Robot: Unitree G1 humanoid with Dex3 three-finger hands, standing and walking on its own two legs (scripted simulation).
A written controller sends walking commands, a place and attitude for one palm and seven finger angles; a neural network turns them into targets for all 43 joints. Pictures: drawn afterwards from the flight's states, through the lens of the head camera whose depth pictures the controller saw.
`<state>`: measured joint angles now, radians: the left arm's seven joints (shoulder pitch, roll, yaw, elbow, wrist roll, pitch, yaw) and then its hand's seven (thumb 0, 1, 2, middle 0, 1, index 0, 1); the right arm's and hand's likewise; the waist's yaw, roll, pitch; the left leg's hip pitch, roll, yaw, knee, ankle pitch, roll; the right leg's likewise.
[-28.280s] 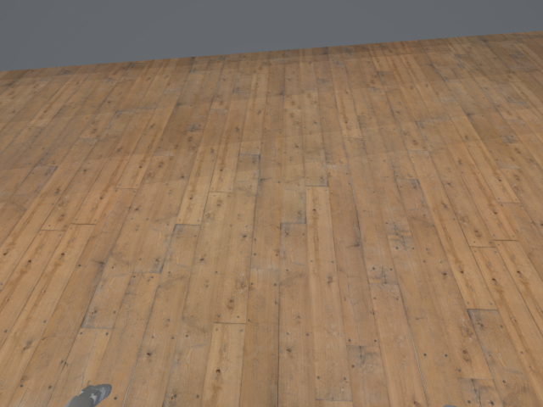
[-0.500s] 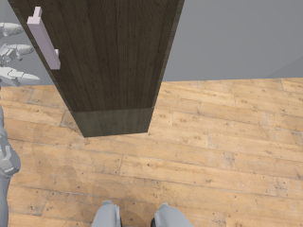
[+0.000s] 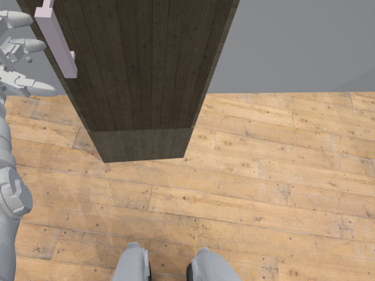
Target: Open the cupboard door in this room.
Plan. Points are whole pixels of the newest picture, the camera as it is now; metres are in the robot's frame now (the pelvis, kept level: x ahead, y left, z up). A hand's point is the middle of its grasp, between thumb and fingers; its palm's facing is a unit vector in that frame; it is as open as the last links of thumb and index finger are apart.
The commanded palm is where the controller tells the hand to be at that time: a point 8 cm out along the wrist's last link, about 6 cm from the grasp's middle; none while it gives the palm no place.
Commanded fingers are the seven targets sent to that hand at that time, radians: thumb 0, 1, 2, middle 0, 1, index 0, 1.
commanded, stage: slide the fingers in behind the handle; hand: left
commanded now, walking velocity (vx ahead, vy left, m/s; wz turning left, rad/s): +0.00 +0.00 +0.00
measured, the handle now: (60, 39) +0.56 +0.21 +0.10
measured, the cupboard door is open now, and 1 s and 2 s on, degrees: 0 0 0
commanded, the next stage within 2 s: close the thumb around the handle in 1.42 s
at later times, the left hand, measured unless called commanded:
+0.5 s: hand (54, 67) +0.51 +0.22 +0.09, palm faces +0.04 -1.00 +0.01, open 14.0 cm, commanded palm +0.49 +0.26 +0.10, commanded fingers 0.00 -0.50 0.30 -0.30 -1.20 -0.30 -1.20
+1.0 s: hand (71, 65) +0.50 +0.19 +0.10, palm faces +0.05 -1.00 +0.00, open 14.0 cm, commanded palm +0.49 +0.23 +0.10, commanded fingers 0.00 -0.50 0.30 -0.30 -1.20 -0.30 -1.20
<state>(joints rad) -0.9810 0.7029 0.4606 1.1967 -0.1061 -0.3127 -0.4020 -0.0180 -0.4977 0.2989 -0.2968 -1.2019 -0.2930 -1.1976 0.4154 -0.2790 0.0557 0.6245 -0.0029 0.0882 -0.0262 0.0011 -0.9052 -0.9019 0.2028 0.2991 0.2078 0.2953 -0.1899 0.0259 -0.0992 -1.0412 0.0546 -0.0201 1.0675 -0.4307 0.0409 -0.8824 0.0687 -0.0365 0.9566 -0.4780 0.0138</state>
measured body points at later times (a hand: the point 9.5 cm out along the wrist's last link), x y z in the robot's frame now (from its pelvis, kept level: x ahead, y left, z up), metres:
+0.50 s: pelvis +0.00 +0.00 +0.00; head +0.12 +0.03 +0.43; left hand +0.50 +0.27 +0.10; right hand +0.00 -0.27 -0.10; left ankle +0.03 +0.09 -0.67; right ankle -0.02 -0.14 -0.67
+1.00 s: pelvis +0.00 -0.02 +0.00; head +0.11 +0.01 +0.44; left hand +0.50 +0.24 +0.10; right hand -0.01 -0.29 -0.10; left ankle +0.03 +0.09 -0.67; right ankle -0.02 -0.14 -0.67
